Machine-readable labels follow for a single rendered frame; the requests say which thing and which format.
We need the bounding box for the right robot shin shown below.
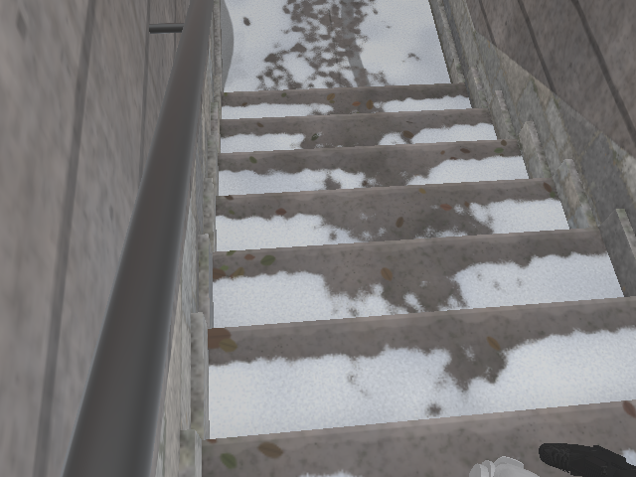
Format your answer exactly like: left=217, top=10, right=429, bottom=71
left=494, top=456, right=524, bottom=468

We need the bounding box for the robot right hand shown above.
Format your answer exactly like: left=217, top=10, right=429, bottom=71
left=539, top=443, right=636, bottom=477

